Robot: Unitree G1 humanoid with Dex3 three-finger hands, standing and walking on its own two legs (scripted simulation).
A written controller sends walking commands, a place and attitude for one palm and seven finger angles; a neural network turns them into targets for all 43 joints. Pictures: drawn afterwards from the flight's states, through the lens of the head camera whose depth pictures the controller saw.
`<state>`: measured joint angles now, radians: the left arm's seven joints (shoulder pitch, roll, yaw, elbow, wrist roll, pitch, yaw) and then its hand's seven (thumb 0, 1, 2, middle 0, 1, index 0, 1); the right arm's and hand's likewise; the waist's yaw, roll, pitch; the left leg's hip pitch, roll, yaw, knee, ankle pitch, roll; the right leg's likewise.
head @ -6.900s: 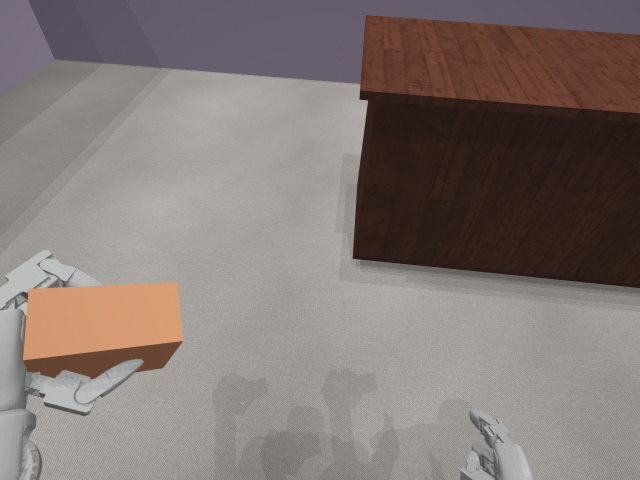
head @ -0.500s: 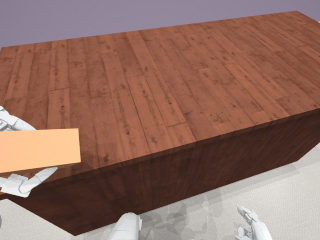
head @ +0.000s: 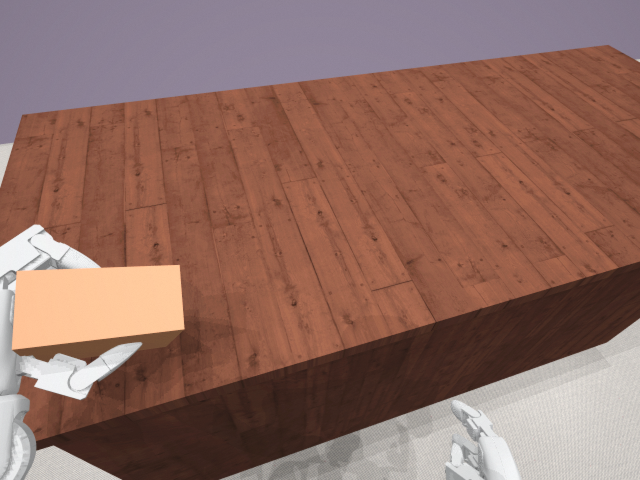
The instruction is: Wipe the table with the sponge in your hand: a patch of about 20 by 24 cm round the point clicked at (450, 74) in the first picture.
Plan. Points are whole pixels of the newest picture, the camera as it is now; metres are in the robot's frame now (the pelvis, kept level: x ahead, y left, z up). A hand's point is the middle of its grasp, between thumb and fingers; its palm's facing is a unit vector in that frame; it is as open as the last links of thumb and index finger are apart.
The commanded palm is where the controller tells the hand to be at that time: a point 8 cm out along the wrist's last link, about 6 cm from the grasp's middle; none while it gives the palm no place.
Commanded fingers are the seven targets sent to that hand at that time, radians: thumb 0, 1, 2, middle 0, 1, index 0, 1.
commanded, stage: come to a stop and stand still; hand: left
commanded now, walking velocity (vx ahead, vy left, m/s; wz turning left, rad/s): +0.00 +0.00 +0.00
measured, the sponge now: (127, 313) +0.22 +0.21 +0.16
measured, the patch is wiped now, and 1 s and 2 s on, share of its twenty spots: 0.00 0.00 0.00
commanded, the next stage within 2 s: look again from close up in 0.52 s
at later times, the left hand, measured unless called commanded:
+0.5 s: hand (54, 290) +0.24 +0.28 +0.16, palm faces +0.40 -0.84 -0.36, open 9.6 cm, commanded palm +0.18 +0.31 +0.18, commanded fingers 0.00 0.10 1.30 -1.20 -1.60 -1.20 -1.60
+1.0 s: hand (25, 306) +0.22 +0.30 +0.15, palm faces +0.36 -0.84 -0.40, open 9.6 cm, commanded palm +0.17 +0.33 +0.18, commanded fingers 0.00 0.10 1.30 -1.20 -1.60 -1.20 -1.60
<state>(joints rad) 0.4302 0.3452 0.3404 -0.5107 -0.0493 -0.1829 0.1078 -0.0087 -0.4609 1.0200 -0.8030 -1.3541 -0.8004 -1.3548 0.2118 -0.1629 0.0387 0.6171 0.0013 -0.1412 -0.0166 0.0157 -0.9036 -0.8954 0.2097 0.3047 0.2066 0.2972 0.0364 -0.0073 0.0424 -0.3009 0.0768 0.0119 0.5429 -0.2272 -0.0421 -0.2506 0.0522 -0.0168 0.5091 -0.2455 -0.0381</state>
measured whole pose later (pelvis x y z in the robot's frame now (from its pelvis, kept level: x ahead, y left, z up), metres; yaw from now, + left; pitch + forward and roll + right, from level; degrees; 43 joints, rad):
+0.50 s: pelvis +0.02 +0.03 +0.01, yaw +0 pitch -1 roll -1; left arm 0.45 0.35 0.34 -0.48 -0.05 -0.15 0.13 -0.01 -0.46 1.02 -0.80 -1.36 -0.80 -1.36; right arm 0.18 -0.19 0.02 0.58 0.02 -0.10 -0.06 0.02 -0.91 -0.90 0.21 0.30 0.20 0.30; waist 0.03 -0.01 0.04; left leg -0.22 0.04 0.04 0.45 -0.21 0.00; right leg -0.16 0.01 0.01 0.39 -0.21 0.01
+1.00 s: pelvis +0.01 +0.05 +0.01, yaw +0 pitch -1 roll -1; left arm 0.45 0.39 0.37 -0.44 -0.04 -0.23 0.09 -0.01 -0.46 1.03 -0.80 -1.36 -0.80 -1.36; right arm 0.22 -0.20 0.00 0.59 0.01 -0.14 -0.04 0.02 -0.91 -0.90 0.21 0.30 0.20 0.30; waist 0.03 -0.04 0.07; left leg -0.25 0.01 0.06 0.49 -0.22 0.03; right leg -0.19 -0.02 0.02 0.44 -0.22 0.04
